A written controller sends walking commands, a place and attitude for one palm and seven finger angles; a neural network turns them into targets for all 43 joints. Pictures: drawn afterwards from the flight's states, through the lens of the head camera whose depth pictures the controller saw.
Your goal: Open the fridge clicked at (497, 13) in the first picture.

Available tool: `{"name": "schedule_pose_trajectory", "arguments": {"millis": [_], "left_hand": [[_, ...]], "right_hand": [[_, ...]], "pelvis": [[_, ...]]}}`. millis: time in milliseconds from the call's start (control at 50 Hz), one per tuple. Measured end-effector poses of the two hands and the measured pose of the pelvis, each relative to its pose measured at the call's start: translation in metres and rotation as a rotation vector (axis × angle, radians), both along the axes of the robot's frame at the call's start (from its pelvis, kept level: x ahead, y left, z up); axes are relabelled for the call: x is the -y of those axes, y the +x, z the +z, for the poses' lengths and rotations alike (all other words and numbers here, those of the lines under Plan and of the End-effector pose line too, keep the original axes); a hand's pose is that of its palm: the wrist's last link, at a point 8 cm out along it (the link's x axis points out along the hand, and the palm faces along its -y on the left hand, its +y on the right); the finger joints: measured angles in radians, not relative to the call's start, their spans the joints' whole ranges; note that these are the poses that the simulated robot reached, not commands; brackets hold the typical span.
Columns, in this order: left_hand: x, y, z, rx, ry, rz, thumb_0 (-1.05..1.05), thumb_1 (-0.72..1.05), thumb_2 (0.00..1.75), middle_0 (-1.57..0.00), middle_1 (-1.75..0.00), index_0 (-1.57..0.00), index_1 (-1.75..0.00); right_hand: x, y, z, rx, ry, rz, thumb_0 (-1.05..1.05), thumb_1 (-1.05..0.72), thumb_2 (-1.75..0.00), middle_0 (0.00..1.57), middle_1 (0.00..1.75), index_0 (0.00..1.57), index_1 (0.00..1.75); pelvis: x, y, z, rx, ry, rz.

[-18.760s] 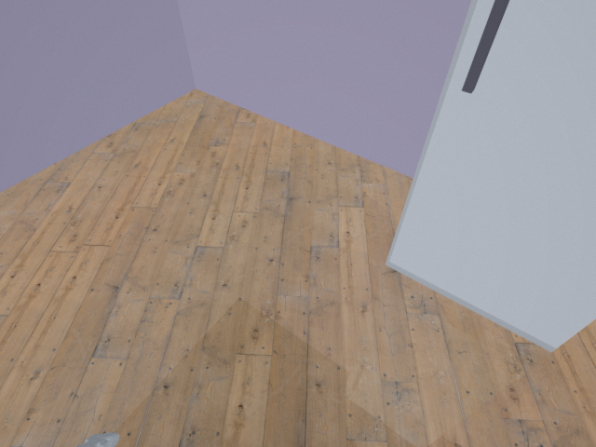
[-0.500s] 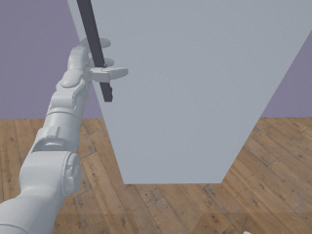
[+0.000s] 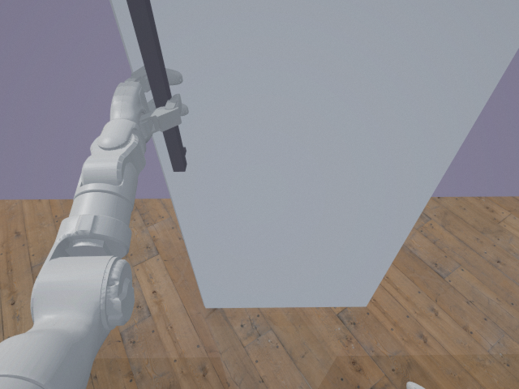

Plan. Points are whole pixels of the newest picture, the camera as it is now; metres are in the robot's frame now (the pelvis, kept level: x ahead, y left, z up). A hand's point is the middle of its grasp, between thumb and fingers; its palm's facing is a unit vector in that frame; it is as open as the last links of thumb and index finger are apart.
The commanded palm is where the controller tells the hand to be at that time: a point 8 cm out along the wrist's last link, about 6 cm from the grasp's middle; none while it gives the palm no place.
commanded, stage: grip the handle and tug to test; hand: left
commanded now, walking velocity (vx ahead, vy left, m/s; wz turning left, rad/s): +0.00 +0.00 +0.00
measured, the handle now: (160, 71) +0.51 +0.16 +0.26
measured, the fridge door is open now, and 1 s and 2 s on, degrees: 0 9 41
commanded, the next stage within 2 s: pull the door a little, standing still in 0.60 s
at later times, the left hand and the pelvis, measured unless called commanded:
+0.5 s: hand (174, 114) +0.46 +0.13 +0.22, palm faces +0.03 -1.00 +0.00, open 5.7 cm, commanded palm +0.41 +0.19 +0.22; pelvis +0.01 +0.00 +0.00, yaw -2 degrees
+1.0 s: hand (172, 148) +0.38 +0.12 +0.22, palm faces +0.01 -1.00 +0.00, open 5.9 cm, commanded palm +0.34 +0.18 +0.22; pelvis +0.02 -0.01 +0.00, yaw +0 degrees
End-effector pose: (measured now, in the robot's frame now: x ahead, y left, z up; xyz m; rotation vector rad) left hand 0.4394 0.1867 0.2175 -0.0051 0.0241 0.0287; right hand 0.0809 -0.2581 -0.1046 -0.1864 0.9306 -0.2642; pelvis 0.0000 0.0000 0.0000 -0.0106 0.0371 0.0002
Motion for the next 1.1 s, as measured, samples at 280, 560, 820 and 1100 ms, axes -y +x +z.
{"name": "schedule_pose_trajectory", "arguments": {"millis": [280,560,820,1100], "left_hand": [[0.000,0.000,0.000,0.000,0.001,0.005,0.01,0.70,0.83,-0.38,-1.38,-0.41,-1.39],[0.002,-0.010,-0.002,0.029,0.001,0.002,0.00,0.74,0.78,-0.33,-1.39,-0.33,-1.39],[0.005,-0.043,-0.001,0.012,0.001,-0.003,0.00,0.71,0.79,-0.36,-1.37,-0.37,-1.38],[0.019,-0.115,-0.007,0.191,0.136,-0.003,-0.03,0.64,0.76,-0.40,-1.38,-0.30,-1.34]], "right_hand": [[-0.001,-0.002,-0.001,-0.002,0.006,-0.003,0.01,-0.91,-0.89,0.20,0.30,0.20,0.30],[0.002,0.017,0.005,0.038,0.019,-0.048,0.01,-0.91,-0.89,0.20,0.30,0.20,0.30],[-0.012,0.101,0.024,0.161,0.022,0.082,0.01,-0.91,-0.89,0.20,0.30,0.20,0.30],[-0.034,0.135,0.046,0.286,0.040,0.177,0.01,-0.91,-0.89,0.20,0.30,0.20,0.30]], "pelvis": [[0.001,-0.001,0.000,0.000,0.000,-0.004],[0.000,0.016,0.003,0.019,0.003,-0.039],[0.004,0.025,0.003,0.051,0.005,-0.005],[0.006,0.012,0.000,0.053,-0.001,0.010]]}}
